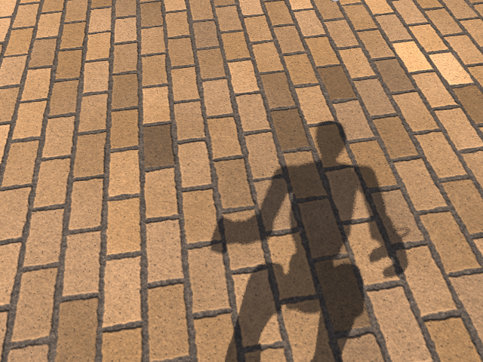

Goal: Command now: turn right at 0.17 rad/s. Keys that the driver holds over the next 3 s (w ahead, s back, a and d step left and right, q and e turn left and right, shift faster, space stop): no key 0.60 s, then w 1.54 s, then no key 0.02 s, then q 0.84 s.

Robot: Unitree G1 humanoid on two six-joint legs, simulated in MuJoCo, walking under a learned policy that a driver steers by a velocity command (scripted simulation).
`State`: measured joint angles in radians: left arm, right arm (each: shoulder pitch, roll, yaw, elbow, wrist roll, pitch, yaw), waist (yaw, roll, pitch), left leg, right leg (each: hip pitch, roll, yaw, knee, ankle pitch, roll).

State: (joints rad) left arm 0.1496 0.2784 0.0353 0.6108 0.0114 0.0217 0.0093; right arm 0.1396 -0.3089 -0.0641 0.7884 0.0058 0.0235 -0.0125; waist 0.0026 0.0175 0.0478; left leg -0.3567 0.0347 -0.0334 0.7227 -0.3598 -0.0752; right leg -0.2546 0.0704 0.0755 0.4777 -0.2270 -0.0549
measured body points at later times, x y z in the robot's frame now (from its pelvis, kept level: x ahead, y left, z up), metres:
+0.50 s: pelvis +0.02 +0.03 +0.00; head +0.03 +0.04 +0.45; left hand +0.13 +0.30 -0.12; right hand +0.15 -0.22 -0.12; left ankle +0.00 +0.15 -0.74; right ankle +0.01 -0.09 -0.74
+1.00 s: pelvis +0.10 -0.01 +0.00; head +0.11 -0.03 +0.45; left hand +0.16 +0.27 -0.11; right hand +0.16 -0.29 -0.14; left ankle +0.03 +0.13 -0.67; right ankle +0.08 -0.11 -0.74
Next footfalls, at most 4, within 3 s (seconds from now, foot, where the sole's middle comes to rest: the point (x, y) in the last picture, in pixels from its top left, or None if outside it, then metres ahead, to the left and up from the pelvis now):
0.06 left None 0.04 0.15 -0.78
1.36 left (220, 357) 0.49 0.11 -0.78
1.92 right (299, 259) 0.78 -0.12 -0.78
2.40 left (229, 196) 1.03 0.10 -0.78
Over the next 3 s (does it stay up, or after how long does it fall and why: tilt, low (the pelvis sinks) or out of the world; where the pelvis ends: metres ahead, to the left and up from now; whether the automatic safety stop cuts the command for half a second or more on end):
stays up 0.96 -0.03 0.00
